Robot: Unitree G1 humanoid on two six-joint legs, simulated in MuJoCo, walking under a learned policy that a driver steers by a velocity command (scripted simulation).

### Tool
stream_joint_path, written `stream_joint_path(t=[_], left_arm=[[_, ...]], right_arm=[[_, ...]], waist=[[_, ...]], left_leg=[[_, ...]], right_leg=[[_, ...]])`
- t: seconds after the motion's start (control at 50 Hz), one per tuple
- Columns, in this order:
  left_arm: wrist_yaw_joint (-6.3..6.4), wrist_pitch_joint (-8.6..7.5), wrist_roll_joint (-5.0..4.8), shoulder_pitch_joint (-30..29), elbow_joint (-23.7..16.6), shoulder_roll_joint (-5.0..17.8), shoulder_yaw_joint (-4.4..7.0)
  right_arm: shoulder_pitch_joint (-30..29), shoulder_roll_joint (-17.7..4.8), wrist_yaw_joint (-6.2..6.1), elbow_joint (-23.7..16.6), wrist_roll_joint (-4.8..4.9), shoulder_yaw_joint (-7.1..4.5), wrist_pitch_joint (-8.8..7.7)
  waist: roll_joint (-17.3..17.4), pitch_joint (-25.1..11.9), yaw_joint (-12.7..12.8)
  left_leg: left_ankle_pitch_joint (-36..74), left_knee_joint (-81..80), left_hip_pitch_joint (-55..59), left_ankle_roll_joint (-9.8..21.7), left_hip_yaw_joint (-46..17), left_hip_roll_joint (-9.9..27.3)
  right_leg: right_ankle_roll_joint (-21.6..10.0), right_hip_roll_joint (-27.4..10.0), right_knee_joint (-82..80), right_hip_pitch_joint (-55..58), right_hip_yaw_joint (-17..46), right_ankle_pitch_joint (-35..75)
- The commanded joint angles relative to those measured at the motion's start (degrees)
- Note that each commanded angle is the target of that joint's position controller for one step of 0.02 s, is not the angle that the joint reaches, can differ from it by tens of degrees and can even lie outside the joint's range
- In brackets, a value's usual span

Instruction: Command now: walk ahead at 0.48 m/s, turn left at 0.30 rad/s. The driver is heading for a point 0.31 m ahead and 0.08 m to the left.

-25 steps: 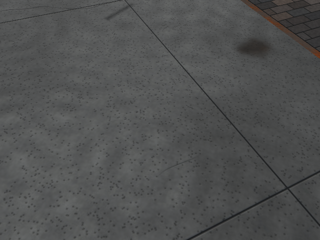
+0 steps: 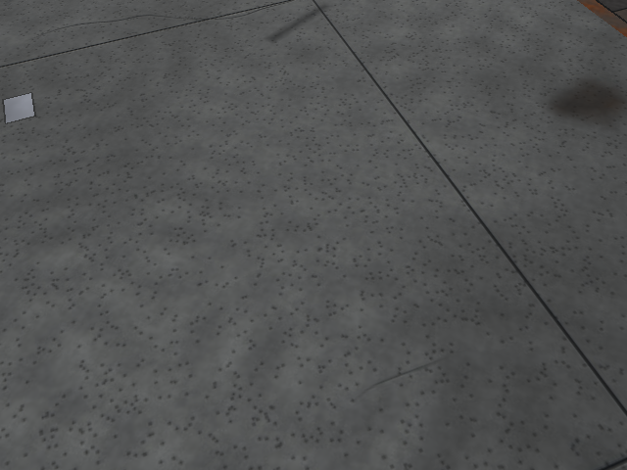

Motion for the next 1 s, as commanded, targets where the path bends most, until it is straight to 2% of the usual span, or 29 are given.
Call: stream_joint_path(t=[0.02,0.06,0.1,0.12,0.14,0.16,0.18,0.2,0.22,0.24,0.26,0.28,0.32,0.36,0.46,0.54,0.62,0.64,0.66,0.68,0.7,0.72,0.74,0.78,0.8,0.84,0.88,1.0], left_arm=[[0.62,-1.1,-0.07,0.4,-1.6,7.2,1.22],[1.08,-1.05,0.0,0.9,-0.5,7.9,1.2],[1.69,-0.78,0.26,0.0,0.0,9.7,1.49],[2.0,-0.3,0.62,-0.4,0.0,10.6,1.73],[2.19,0.3,0.67,-0.3,0.3,11.0,1.83],[2.22,0.45,0.03,-0.7,-0.1,11.1,1.68],[1.73,0.11,-1.17,1.8,-2.7,6.0,0.46],[1.53,0.37,-2.07,6.2,-2.6,6.7,0.92],[1.67,0.66,-1.06,1.1,-2.7,8.5,1.29],[1.49,0.32,-1.16,-2.7,-3.7,7.2,0.75],[1.38,0.51,-0.62,-3.8,-3.4,6.6,0.71],[1.23,1.5,0.34,-3.9,-3.2,6.6,0.79],[0.82,3.5,0.93,-1.6,-2.2,5.3,0.75],[0.59,4.32,0.47,-1.0,-1.7,4.3,0.69],[0.86,5.26,0.33,-7.2,-1.9,4.3,0.78],[1.7,5.76,-0.05,-10.8,-1.6,4.1,0.56],[2.85,5.54,-0.32,-10.3,0.0,3.6,0.24],[3.11,5.27,-0.32,-9.2,0.7,3.1,0.03],[3.36,4.72,-0.08,-7.6,1.5,3.3,-0.17],[3.72,4.07,0.29,-5.5,2.5,6.1,0.28],[3.55,3.88,-0.12,-7.5,2.7,8.7,0.6],[2.86,3.96,-0.67,-9.0,3.1,5.2,-0.1],[2.36,3.95,-0.54,-10.1,3.1,3.2,-0.57],[2.61,4.16,-0.66,-9.6,4.3,3.4,-0.57],[2.87,4.17,-0.79,-8.9,5.2,3.6,-0.52],[2.98,4.21,-0.9,-8.6,6.2,3.5,-0.44],[2.97,4.21,-0.8,-8.7,6.9,3.3,-0.48],[3.04,4.35,-0.74,-8.3,9.5,2.6,-0.67]], right_arm=[[-8.9,-1.3,0.38,-6.0,-0.04,0.58,-0.85],[-9.8,-1.3,0.34,-6.7,-0.14,0.71,-0.93],[-6.4,-2.5,-0.15,-6.0,-0.22,0.25,-0.96],[-1.9,-3.6,-0.42,-4.8,-0.34,-0.24,-1.07],[5.8,-4.7,-0.76,-2.3,-0.78,-0.85,-1.58],[13.8,-6.5,-1.34,0.1,-1.8,-1.7,-2.22],[17.8,-12.5,-2.17,0.5,-2.39,-3.11,-2.38],[17.2,-14.6,-2.18,0.4,0.21,-3.79,-2.01],[13.4,-12.0,-2.45,0.3,2.06,-3.58,-1.71],[9.5,-8.2,-2.72,0.2,1.95,-2.36,-1.83],[7.1,-5.2,-2.76,0.3,1.64,-1.49,-1.9],[5.8,-3.8,-2.98,0.6,1.92,-0.93,-2.05],[5.8,-3.9,-2.9,1.4,1.5,-0.48,-2.68],[6.1,-5.3,-2.86,2.2,1.12,-0.6,-3.15],[7.8,-4.6,-3.43,4.0,1.13,0.23,-2.29],[9.6,-4.1,-4.12,5.7,0.59,0.7,-1.55],[9.0,-3.3,-4.79,6.9,0.3,1.28,-0.92],[8.2,-3.3,-4.99,7.2,0.61,1.4,-0.79],[7.8,-3.2,-5.12,7.4,0.98,1.51,-0.81],[9.4,-2.1,-5.08,7.1,0.95,1.88,-1.16],[16.3,-0.6,-4.84,8.7,1.5,1.89,-1.07],[16.2,-0.5,-5.21,10.9,1.37,2.09,-0.35],[13.7,-1.6,-5.43,11.0,1.22,1.82,0.02],[9.9,-2.9,-5.29,10.9,1.26,1.42,0.34],[9.9,-2.2,-5.14,11.2,1.25,1.59,0.39],[10.5,-0.6,-5.27,12.5,1.3,2.14,0.21],[10.6,-0.4,-5.56,13.7,1.31,2.28,0.16],[10.8,0.4,-5.95,16.1,1.33,2.73,0.37]], waist=[[-7.1,5.7,0.9],[-6.9,5.5,0.6],[-8.2,2.1,-1.5],[-8.8,-1.0,-3.5],[-8.4,-4.9,-6.4],[-6.7,-9.0,-10.3],[4.0,-15.9,-8.7],[8.4,-24.5,-6.0],[-1.0,-18.8,-5.4],[-1.8,-10.3,-4.3],[-4.4,-5.5,-2.6],[-3.9,-3.2,-1.2],[-2.7,-3.6,0.5],[-1.8,-4.7,1.5],[1.5,-4.1,-0.4],[1.9,-3.0,-2.1],[1.8,-1.2,-2.2],[0.9,-0.8,-1.3],[-1.0,-0.8,-0.2],[-4.5,-3.0,-1.2],[-9.9,-2.8,-6.0],[-9.6,-2.7,-4.4],[-8.2,-0.5,-3.6],[-7.8,0.7,-2.3],[-7.5,0.7,-2.3],[-5.1,0.5,-2.3],[-3.7,0.6,-2.1],[-2.8,1.2,-1.9]], left_leg=[[4.0,-8.2,1.1,1.2,3.6,-1.2],[2.7,-12.5,4.0,3.1,5.5,-2.4],[-1.8,-13.8,9.4,5.7,7.8,-5.6],[-4.7,-14.1,13.7,6.9,8.4,-7.4],[-4.3,-17.2,22.3,8.2,7.7,-9.1],[0.2,-20.9,35.5,10.1,3.2,-6.2],[13.4,-19.0,52.3,15.2,-17.7,10.8],[32.7,-23.7,59.6,23.6,-39.8,21.4],[36.2,-24.2,53.1,21.4,-29.4,18.3],[39.4,-26.1,44.2,19.4,-21.9,16.0],[38.2,-28.4,37.5,16.4,-16.8,13.0],[38.3,-30.4,32.5,14.5,-13.2,10.6],[42.7,-32.0,27.6,12.8,-8.6,8.6],[46.3,-32.3,27.2,12.1,-5.4,7.3],[39.9,-32.3,29.9,7.7,-2.4,4.9],[32.9,-32.0,31.5,7.9,-4.3,6.4],[27.6,-29.2,31.3,9.6,-7.6,7.9],[24.9,-27.8,30.7,9.0,-8.1,7.6],[20.1,-26.9,28.5,7.1,-8.5,6.9],[12.3,-25.4,25.9,5.0,-7.9,4.6],[-1.7,-27.3,24.3,3.4,-5.6,0.3],[-8.7,-29.9,28.8,2.9,-4.7,-1.2],[-6.5,-31.2,30.2,2.8,-5.5,-1.1],[-0.3,-30.6,31.6,3.3,-6.1,0.3],[0.7,-30.7,31.7,3.2,-6.2,0.8],[0.9,-31.0,31.4,2.7,-6.1,1.1],[0.7,-31.3,31.4,2.4,-6.0,1.1],[0.7,-31.3,31.7,2.2,-5.8,1.4]], right_leg=[[-4.3,-15.3,-2.9,-4.7,1.3,30.3],[-3.6,-16.4,-0.5,-1.5,-0.3,38.1],[-2.6,-17.1,7.6,2.5,-2.3,56.9],[-2.2,-17.2,15.3,3.9,-3.2,64.0],[-1.7,-16.7,26.2,2.1,-3.4,64.2],[-0.7,-15.0,39.8,-6.8,-4.5,52.1],[1.2,-8.0,61.2,-24.4,-5.9,12.7],[2.3,0.1,75.7,-35.2,2.6,-17.5],[2.2,-4.6,75.0,-36.8,8.0,-10.7],[2.4,-6.0,71.4,-37.5,7.1,-8.0],[2.5,-7.8,66.6,-36.0,6.9,-7.0],[3.0,-8.5,62.7,-33.3,6.7,-6.4],[3.7,-7.8,58.3,-27.7,5.7,-4.9],[4.4,-7.2,54.6,-27.1,4.9,-2.4],[4.9,-7.6,42.8,-29.3,3.8,4.4],[4.7,-7.2,35.2,-27.4,3.9,3.7],[3.3,-6.1,25.4,-21.9,4.0,-1.6],[2.7,-6.1,19.2,-18.7,3.9,1.0],[2.2,-7.8,11.6,-13.0,5.9,10.2],[1.4,-13.0,11.4,-6.4,11.0,22.5],[-2.1,-17.3,14.6,-5.3,14.8,35.3],[-3.3,-17.1,14.6,-9.8,14.2,32.5],[-1.7,-14.3,13.7,-12.3,12.7,25.8],[0.3,-11.1,12.0,-13.4,10.8,18.9],[0.4,-10.8,11.5,-13.0,10.6,18.1],[0.3,-10.8,11.5,-11.3,10.6,18.6],[0.1,-10.9,11.4,-10.7,10.6,19.0],[0.0,-10.5,10.9,-10.6,10.4,18.5]])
